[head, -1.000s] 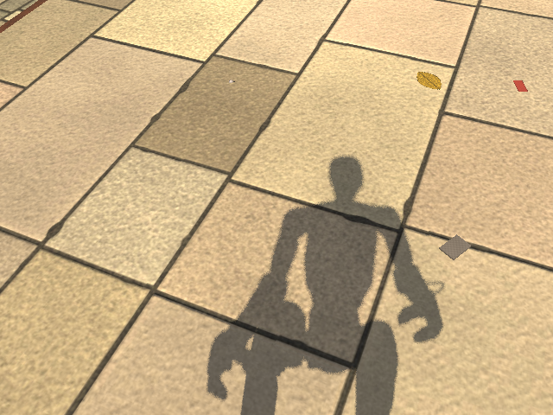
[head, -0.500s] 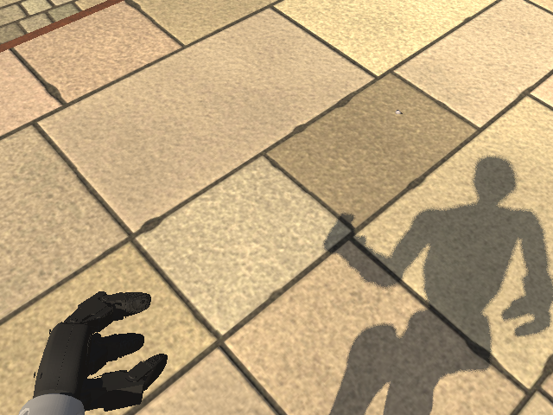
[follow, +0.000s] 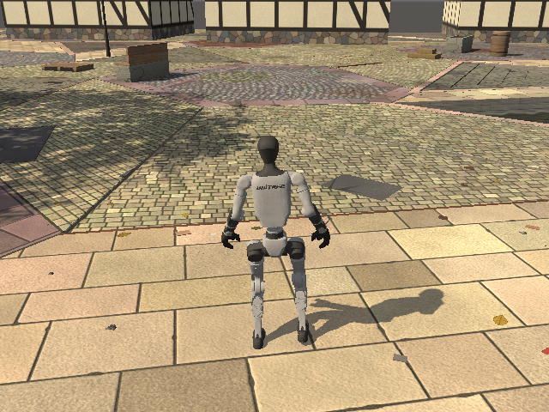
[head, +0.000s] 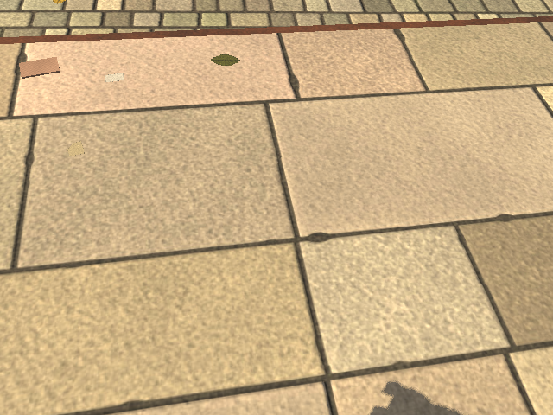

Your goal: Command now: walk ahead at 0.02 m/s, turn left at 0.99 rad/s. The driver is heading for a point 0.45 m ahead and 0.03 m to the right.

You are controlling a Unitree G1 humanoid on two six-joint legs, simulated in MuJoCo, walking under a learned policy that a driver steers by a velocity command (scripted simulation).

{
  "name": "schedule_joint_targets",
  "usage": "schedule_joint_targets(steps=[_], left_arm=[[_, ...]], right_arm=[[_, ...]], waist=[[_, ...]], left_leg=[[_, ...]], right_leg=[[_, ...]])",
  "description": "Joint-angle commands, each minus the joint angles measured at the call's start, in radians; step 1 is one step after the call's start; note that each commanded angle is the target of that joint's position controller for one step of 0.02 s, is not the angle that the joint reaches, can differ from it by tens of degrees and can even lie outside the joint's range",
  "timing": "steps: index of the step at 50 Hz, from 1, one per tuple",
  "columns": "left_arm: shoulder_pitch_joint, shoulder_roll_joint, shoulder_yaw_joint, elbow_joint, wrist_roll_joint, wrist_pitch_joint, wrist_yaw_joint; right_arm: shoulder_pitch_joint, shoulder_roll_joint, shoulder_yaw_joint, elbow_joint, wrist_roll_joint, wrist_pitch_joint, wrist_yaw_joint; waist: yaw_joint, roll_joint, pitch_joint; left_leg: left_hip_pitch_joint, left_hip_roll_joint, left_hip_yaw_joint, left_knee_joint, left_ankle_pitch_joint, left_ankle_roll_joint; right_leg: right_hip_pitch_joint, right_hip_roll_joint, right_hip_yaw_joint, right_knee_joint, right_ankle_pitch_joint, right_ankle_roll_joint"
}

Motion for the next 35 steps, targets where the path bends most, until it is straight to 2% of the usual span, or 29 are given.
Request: schedule_joint_targets(steps=[1,2,3,5,7,9,11,13,15,16,17,18,19,20,21,23,24,25,26,27,29,31,33,34,35], left_arm=[[-0.122,0.097,0.024,-0.129,-0.005,-0.032,0.010],[-0.074,0.100,0.030,-0.095,0.002,-0.029,0.016],[-0.033,0.095,0.031,-0.076,0.013,-0.026,0.015],[-0.011,0.070,0.023,-0.063,0.005,-0.026,-0.001],[-0.031,0.038,0.004,-0.070,-0.004,-0.024,-0.009],[-0.066,0.019,-0.014,-0.084,-0.007,-0.024,-0.019],[-0.069,0.028,-0.019,-0.088,-0.013,-0.025,-0.029],[-0.054,0.042,-0.019,-0.085,-0.020,-0.027,-0.037],[-0.029,0.041,-0.020,-0.079,-0.024,-0.031,-0.044],[0.001,0.030,-0.022,-0.069,-0.023,-0.036,-0.048],[0.028,0.025,-0.022,-0.059,-0.013,-0.041,-0.051],[0.037,0.071,-0.016,-0.065,0.009,-0.045,-0.049],[-0.004,0.136,-0.007,-0.075,0.028,-0.043,-0.046],[-0.006,0.065,-0.023,-0.067,0.031,-0.048,-0.044],[-0.020,0.042,-0.031,-0.071,0.022,-0.051,-0.041],[-0.013,0.070,-0.023,-0.063,0.003,-0.051,-0.030],[0.023,0.070,-0.023,-0.048,-0.005,-0.050,-0.025],[0.089,0.123,-0.004,-0.028,-0.021,-0.040,-0.025],[0.123,0.148,0.005,-0.019,-0.029,-0.032,-0.025],[0.133,0.143,0.004,-0.019,-0.029,-0.030,-0.025],[0.125,0.125,-0.002,-0.024,-0.033,-0.038,-0.029],[0.113,0.124,-0.002,-0.023,-0.045,-0.048,-0.037],[0.099,0.123,-0.004,-0.022,-0.056,-0.050,-0.043],[0.087,0.101,-0.012,-0.029,-0.055,-0.055,-0.045],[0.066,0.065,-0.010,-0.028,0.030,-0.044,-0.059]], right_arm=[[-0.028,-0.248,-0.077,-0.090,-0.015,-0.050,-0.016],[-0.078,-0.207,-0.066,-0.101,0.006,-0.048,-0.022],[-0.113,-0.178,-0.054,-0.107,0.012,-0.043,-0.028],[-0.095,-0.126,-0.032,-0.100,0.006,-0.037,-0.039],[-0.060,-0.116,-0.027,-0.084,0.009,-0.035,-0.044],[-0.038,-0.125,-0.028,-0.075,0.006,-0.029,-0.045],[-0.030,-0.138,-0.029,-0.074,-0.004,-0.025,-0.039],[-0.034,-0.138,-0.025,-0.071,-0.003,-0.022,-0.030],[-0.048,-0.130,-0.020,-0.065,0.006,-0.021,-0.026],[-0.068,-0.119,-0.015,-0.065,0.014,-0.020,-0.027],[-0.070,-0.101,-0.010,-0.062,0.021,-0.021,-0.029],[-0.032,-0.068,-0.003,-0.061,0.008,-0.027,-0.031],[0.042,-0.054,-0.002,-0.054,0.000,-0.039,-0.026],[-0.015,-0.095,-0.012,-0.062,-0.012,-0.048,-0.026],[-0.056,-0.126,-0.025,-0.061,-0.004,-0.049,-0.026],[-0.099,-0.096,-0.026,-0.057,0.001,-0.037,-0.027],[-0.083,-0.066,-0.015,-0.049,0.000,-0.033,-0.022],[-0.083,-0.053,-0.010,-0.043,0.012,-0.036,-0.011],[-0.096,-0.058,-0.011,-0.046,0.024,-0.044,-0.001],[-0.113,-0.062,-0.012,-0.049,0.032,-0.055,0.006],[-0.119,-0.042,-0.006,-0.044,0.035,-0.085,0.015],[-0.083,-0.028,-0.005,-0.017,0.029,-0.115,0.021],[0.000,-0.019,-0.007,0.032,0.027,-0.132,0.024],[0.067,-0.027,-0.011,0.061,0.028,-0.137,0.022],[0.229,-0.061,-0.009,0.105,-0.065,-0.128,0.023]], waist=[[-0.012,0.196,-0.073],[0.013,0.155,-0.092],[0.031,0.162,-0.123],[0.030,0.154,-0.174],[0.010,0.152,-0.177],[-0.016,0.172,-0.177],[-0.032,0.194,-0.179],[-0.038,0.204,-0.170],[-0.027,0.201,-0.157],[-0.001,0.192,-0.152],[0.019,0.170,-0.144],[-0.005,0.062,-0.157],[-0.081,-0.163,-0.146],[-0.042,-0.223,-0.146],[-0.022,-0.183,-0.131],[0.002,-0.149,-0.120],[0.010,-0.123,-0.157],[0.039,-0.134,-0.136],[0.055,-0.163,-0.084],[0.061,-0.180,-0.041],[0.052,-0.169,-0.012],[0.028,-0.160,-0.022],[-0.020,-0.117,-0.030],[-0.049,-0.087,-0.048],[-0.123,0.062,-0.104]], left_leg=[[0.197,0.246,-0.504,-0.439,0.065,0.215],[0.185,0.213,-0.438,-0.400,0.101,0.170],[0.155,0.187,-0.370,-0.363,0.192,0.154],[0.138,0.147,-0.308,-0.323,0.310,0.150],[0.176,0.131,-0.292,-0.293,0.378,0.148],[0.209,0.136,-0.312,-0.270,0.388,0.154],[0.209,0.163,-0.357,-0.257,0.413,0.176],[0.197,0.173,-0.396,-0.247,0.467,0.191],[0.197,0.163,-0.423,-0.230,0.501,0.186],[0.182,0.139,-0.419,-0.215,0.482,0.166],[0.144,0.104,-0.407,-0.201,0.408,0.129],[0.085,0.040,-0.343,-0.116,0.248,0.065],[-0.019,-0.090,-0.192,-0.011,-0.029,-0.003],[-0.010,-0.070,-0.140,0.025,-0.144,-0.052],[-0.007,-0.049,-0.122,0.086,-0.158,-0.075],[-0.053,-0.035,-0.096,0.149,-0.172,-0.105],[-0.054,-0.012,-0.079,0.151,-0.154,-0.112],[-0.087,-0.032,-0.014,0.170,-0.150,-0.107],[-0.126,-0.032,0.014,0.175,-0.148,-0.094],[-0.143,-0.023,0.025,0.158,-0.142,-0.077],[-0.076,-0.016,0.040,0.039,-0.128,-0.039],[0.061,-0.029,0.071,-0.115,-0.083,-0.009],[0.233,-0.050,0.123,-0.300,0.078,0.014],[0.366,-0.045,0.117,-0.303,0.111,0.023],[0.618,0.027,-0.016,-0.384,-0.039,0.042]], right_leg=[[-0.313,0.064,0.152,0.281,-0.020,-0.032],[-0.269,0.051,0.150,0.275,0.046,-0.023],[-0.211,0.059,0.127,0.299,0.097,-0.007],[-0.124,0.080,0.100,0.329,0.149,0.014],[-0.110,0.082,0.091,0.226,0.162,0.023],[-0.077,0.078,0.090,0.104,0.141,0.023],[-0.015,0.074,0.087,0.028,0.076,0.013],[0.050,0.075,0.079,-0.042,0.032,0.003],[0.117,0.076,0.073,-0.162,0.046,-0.010],[0.185,0.079,0.062,-0.288,0.127,-0.024],[0.277,0.067,0.070,-0.421,0.271,-0.044],[0.367,-0.044,0.168,-0.446,0.451,-0.078],[0.397,-0.193,0.325,-0.437,0.686,-0.192],[0.327,-0.275,0.420,-0.478,0.658,-0.309],[0.334,-0.255,0.401,-0.482,0.612,-0.318],[0.379,-0.218,0.357,-0.468,0.607,-0.289],[0.410,-0.207,0.353,-0.504,0.374,-0.270],[0.417,-0.180,0.360,-0.561,0.030,-0.260],[0.396,-0.182,0.392,-0.609,-0.187,-0.260],[0.374,-0.189,0.413,-0.644,-0.270,-0.262],[0.330,-0.177,0.381,-0.670,-0.228,-0.252],[0.286,-0.148,0.312,-0.648,-0.140,-0.247],[0.208,-0.122,0.254,-0.573,-0.129,-0.239],[0.113,-0.106,0.229,-0.506,-0.115,-0.220],[-0.060,0.006,0.103,-0.270,-0.127,-0.170]])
